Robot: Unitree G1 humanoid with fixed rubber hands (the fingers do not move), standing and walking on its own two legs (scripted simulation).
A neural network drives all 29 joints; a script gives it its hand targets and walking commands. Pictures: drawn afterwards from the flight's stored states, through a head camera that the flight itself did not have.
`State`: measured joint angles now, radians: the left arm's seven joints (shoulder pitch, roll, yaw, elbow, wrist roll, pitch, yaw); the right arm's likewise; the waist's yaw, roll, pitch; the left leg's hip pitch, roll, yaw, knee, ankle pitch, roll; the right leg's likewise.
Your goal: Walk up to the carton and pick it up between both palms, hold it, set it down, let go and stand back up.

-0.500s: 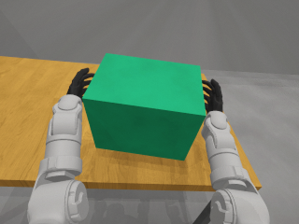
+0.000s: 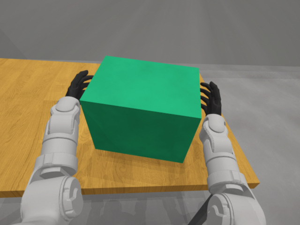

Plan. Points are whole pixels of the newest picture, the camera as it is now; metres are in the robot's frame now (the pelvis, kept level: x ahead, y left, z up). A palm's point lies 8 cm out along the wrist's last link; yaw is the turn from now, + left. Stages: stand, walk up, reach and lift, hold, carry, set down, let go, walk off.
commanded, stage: set down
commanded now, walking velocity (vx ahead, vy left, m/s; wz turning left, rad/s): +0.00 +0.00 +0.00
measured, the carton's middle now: (144, 110) +0.43 -0.05 +0.11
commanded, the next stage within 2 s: none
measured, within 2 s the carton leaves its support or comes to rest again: rests again in 1.88 s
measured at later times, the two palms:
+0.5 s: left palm (79, 98) +0.46 +0.14 +0.14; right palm (208, 114) +0.37 -0.22 +0.14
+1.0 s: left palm (81, 99) +0.47 +0.13 +0.13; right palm (205, 120) +0.37 -0.22 +0.12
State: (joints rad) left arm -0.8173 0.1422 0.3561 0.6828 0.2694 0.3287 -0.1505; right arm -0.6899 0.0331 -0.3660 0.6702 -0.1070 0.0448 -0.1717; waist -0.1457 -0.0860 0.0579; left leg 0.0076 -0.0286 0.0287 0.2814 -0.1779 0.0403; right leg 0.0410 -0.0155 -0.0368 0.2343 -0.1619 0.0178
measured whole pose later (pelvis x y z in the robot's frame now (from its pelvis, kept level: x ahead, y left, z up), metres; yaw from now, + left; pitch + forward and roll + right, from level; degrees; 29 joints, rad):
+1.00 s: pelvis +0.01 +0.01 +0.00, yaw -2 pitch +0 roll -1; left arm -0.95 0.24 0.33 1.06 0.21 0.13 -0.16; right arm -0.71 0.13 -0.52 0.70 -0.26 0.01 -0.18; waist -0.15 -0.05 0.03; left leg -0.11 -0.02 0.07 0.30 -0.19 0.05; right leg -0.09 -0.02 -0.05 0.25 -0.16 0.03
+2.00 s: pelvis +0.02 +0.01 +0.00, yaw -2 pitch +10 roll -2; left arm -1.10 0.34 0.31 1.39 0.16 -0.09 -0.17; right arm -0.79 0.17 -0.63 0.81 -0.33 -0.05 -0.20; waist -0.19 -0.04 -0.04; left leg -0.33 -0.01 0.07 0.39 -0.22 0.05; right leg -0.30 -0.01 -0.06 0.32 -0.17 0.03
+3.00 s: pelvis +0.01 +0.01 -0.01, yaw -1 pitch +11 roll -2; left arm -1.13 0.37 0.35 1.47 0.22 -0.17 -0.20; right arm -0.83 0.16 -0.70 0.91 -0.37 -0.16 -0.17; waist -0.21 -0.04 -0.06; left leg -0.42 0.00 0.05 0.47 -0.24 0.05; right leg -0.37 -0.01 -0.08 0.37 -0.19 0.02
